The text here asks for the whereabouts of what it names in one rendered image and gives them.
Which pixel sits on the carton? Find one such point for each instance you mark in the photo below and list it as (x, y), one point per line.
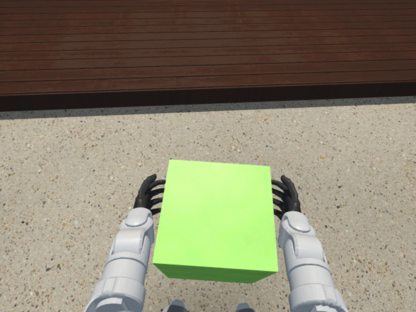
(216, 223)

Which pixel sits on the robot left shin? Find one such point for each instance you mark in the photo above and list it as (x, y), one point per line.
(178, 303)

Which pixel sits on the left robot hand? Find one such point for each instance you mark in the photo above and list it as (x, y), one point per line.
(146, 193)

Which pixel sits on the right robot hand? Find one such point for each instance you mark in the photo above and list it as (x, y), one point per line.
(289, 198)

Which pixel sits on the right robot forearm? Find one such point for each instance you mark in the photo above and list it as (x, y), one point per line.
(310, 280)

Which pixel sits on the left robot forearm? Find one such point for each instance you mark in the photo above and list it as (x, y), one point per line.
(122, 284)

